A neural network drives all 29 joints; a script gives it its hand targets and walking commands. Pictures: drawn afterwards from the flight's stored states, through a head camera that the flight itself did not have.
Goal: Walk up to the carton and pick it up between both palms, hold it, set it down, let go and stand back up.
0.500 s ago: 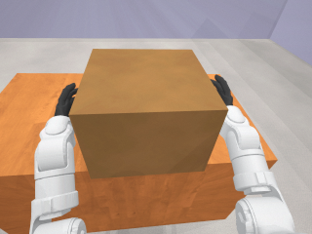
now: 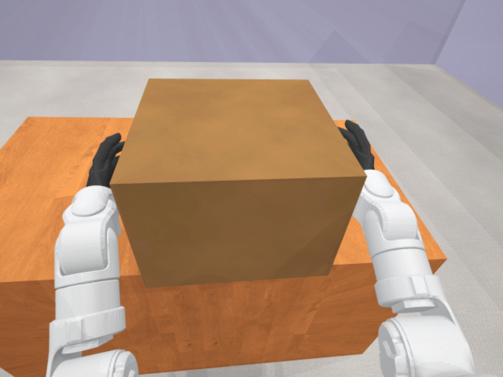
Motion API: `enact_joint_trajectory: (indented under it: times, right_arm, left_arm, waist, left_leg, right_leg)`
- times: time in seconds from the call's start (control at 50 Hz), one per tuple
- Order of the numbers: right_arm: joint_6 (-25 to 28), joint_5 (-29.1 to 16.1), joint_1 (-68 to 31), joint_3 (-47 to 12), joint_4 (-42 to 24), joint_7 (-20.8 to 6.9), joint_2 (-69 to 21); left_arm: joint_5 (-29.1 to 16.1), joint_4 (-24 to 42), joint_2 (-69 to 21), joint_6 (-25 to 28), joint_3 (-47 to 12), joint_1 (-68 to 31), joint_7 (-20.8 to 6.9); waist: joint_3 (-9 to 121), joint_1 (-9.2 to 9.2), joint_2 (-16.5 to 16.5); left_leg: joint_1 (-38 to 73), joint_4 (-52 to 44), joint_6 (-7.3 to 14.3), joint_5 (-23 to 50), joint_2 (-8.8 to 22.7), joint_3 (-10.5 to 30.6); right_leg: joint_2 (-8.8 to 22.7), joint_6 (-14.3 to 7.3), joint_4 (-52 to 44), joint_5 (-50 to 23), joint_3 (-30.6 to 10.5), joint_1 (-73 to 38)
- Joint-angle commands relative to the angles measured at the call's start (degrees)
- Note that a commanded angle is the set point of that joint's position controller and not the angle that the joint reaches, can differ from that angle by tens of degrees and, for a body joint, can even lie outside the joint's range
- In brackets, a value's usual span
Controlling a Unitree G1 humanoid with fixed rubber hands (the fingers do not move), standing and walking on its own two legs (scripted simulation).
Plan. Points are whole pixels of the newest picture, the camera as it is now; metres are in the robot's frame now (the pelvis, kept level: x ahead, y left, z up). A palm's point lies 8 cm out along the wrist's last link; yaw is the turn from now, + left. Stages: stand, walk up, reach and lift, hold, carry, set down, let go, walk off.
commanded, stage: hold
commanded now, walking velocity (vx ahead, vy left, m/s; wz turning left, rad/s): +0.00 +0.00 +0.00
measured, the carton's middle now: (235, 173) +0.40 +0.01 +0.14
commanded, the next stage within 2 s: none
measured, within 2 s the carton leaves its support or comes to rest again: neither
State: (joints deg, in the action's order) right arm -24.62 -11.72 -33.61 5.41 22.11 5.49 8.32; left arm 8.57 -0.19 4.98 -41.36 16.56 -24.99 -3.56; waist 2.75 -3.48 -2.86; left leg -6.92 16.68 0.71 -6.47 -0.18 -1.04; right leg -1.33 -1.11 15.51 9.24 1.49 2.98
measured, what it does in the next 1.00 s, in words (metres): stands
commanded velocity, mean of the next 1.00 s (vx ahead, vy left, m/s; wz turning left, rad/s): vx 0.00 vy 0.00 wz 0.00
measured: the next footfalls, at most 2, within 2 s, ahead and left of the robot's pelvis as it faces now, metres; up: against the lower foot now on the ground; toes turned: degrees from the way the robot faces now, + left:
none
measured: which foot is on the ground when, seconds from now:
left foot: down 0.00-1.00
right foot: down 0.00-1.00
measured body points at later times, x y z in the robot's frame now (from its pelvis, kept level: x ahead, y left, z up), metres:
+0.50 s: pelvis +0.00 +0.00 +0.00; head -0.04 +0.02 +0.45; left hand +0.36 +0.20 +0.17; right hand +0.37 -0.18 +0.18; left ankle +0.03 +0.11 -0.75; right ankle +0.00 -0.10 -0.75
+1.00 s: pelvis +0.00 +0.00 +0.00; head -0.04 +0.02 +0.45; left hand +0.36 +0.20 +0.17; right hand +0.37 -0.18 +0.18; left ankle +0.03 +0.11 -0.75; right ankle +0.00 -0.10 -0.75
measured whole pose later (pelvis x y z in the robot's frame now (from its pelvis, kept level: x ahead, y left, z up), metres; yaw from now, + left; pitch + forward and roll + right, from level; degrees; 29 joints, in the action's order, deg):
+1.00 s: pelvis +0.00 +0.00 +0.00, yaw +0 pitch -3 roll +0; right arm -24.5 -11.8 -33.7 5.5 22.4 5.5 8.4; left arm 8.8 -0.5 4.9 -41.3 16.5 -25.3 -3.6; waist 2.5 -3.4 -2.7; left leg -6.8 16.5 0.8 -6.4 -0.3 -1.2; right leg -1.2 -1.0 15.4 9.2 1.3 3.0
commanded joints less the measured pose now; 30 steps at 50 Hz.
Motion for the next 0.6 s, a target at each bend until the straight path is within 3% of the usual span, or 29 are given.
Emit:
enact_joint_trajectory:
  times: [0.0, 0.08, 0.22, 0.34, 0.58]
  right_arm:
    - [3.2, -6.2, -36.9, -21.3, -18.4, -8.4, -25.3]
    - [3.0, -6.9, -36.9, -22.3, -19.1, -8.4, -25.5]
    - [3.3, -6.1, -38.1, -21.0, -17.6, -8.9, -25.0]
    - [3.5, -6.1, -38.3, -21.5, -17.5, -9.2, -25.6]
    - [3.4, -6.5, -38.4, -21.9, -18.3, -8.4, -25.5]
  left_arm:
    - [-9.2, 12.9, -22.5, 4.3, -26.8, -40.1, -7.3]
    - [-8.9, 12.7, -22.0, 4.2, -26.0, -39.0, -7.2]
    - [-8.9, 11.3, -22.7, 4.0, -26.2, -40.3, -7.3]
    - [-9.1, 11.6, -22.5, 4.5, -26.1, -40.8, -6.7]
    - [-8.8, 11.3, -22.6, 4.1, -26.0, -40.0, -7.4]
  waist:
    - [23.0, -0.81, 4.6]
    - [22.7, -0.01, 4.1]
    - [22.0, -0.11, 4.9]
    - [22.7, 0.57, 3.7]
    - [23.0, -0.18, 4.0]
  left_leg:
    - [13.7, 0.2, -1.7, 11.1, -1.1, 0.0]
    - [13.5, 0.4, -1.3, 12.0, -1.3, -0.2]
    - [13.4, -0.4, -1.6, 8.9, -0.8, -0.2]
    - [13.5, -0.1, -1.3, 10.0, -0.8, -0.1]
    - [13.2, 0.3, -1.3, 11.0, -1.2, -0.2]
  right_leg:
    - [-0.9, 2.5, -1.7, -13.0, 0.6, 0.6]
    - [-0.8, 2.8, -1.5, -15.3, 0.3, -0.2]
    - [-0.9, 2.2, -2.2, -9.5, 0.7, 1.7]
    - [-1.0, 2.3, -2.0, -10.7, 0.7, 1.4]
    - [-0.7, 2.8, -1.6, -14.1, 0.3, -0.2]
